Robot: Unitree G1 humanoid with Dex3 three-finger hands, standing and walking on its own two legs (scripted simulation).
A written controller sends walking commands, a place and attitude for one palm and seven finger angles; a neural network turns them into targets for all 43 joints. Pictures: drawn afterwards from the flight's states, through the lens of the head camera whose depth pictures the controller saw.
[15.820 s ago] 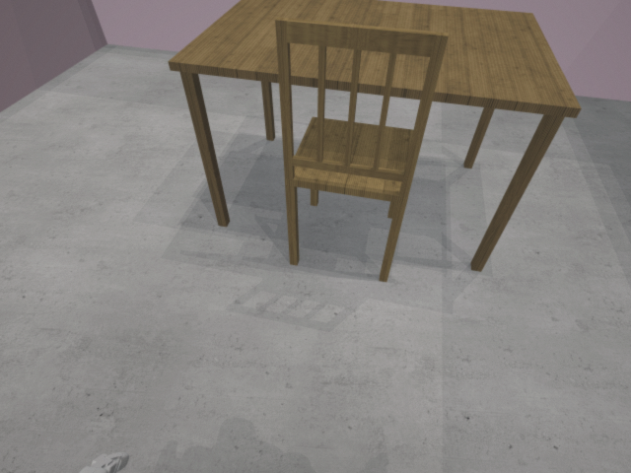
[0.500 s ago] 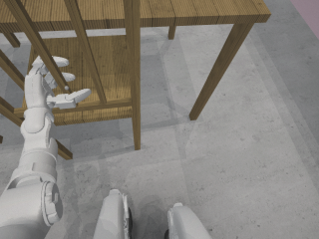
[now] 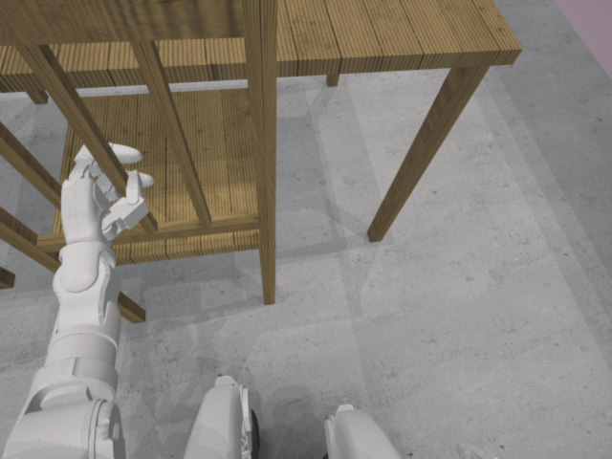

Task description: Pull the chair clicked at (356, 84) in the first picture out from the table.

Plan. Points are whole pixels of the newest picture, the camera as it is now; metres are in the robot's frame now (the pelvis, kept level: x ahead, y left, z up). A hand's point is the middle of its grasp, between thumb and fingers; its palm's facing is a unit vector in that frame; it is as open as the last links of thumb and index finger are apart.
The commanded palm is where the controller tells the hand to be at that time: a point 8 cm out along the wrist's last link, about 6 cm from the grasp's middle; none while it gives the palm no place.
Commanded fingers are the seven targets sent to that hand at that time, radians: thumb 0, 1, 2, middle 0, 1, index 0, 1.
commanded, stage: hook a spindle and tug to test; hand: left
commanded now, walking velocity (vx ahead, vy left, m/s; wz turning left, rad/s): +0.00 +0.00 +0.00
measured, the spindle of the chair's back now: (110, 165) +0.47 +0.23 +0.05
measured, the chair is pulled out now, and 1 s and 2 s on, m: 0.01 0.12 0.21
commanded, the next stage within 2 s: step backward, pulling the chair out in 0.36 s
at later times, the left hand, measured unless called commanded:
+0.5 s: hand (136, 223) +0.40 +0.20 +0.02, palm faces +0.17 -0.98 -0.05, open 5.3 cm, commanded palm +0.37 +0.24 +0.02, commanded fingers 0.00 0.90 0.90 -0.50 -1.45 -0.50 -1.45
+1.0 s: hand (161, 266) +0.34 +0.16 +0.04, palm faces +0.12 -0.98 -0.15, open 4.9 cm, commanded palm +0.31 +0.21 +0.04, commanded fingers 0.00 0.90 0.90 -0.50 -1.45 -0.50 -1.45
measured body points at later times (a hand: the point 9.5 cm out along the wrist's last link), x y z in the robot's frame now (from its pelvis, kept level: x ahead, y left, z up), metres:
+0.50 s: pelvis -0.01 +0.00 +0.00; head +0.11 +0.02 +0.43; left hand +0.39 +0.26 +0.03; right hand +0.10 -0.26 -0.12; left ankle +0.07 +0.10 -0.62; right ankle -0.05 -0.12 -0.62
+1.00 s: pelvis -0.04 +0.00 +0.09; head +0.06 +0.00 +0.53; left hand +0.33 +0.21 +0.05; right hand +0.06 -0.27 -0.04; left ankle +0.07 +0.10 -0.62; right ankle -0.05 -0.12 -0.62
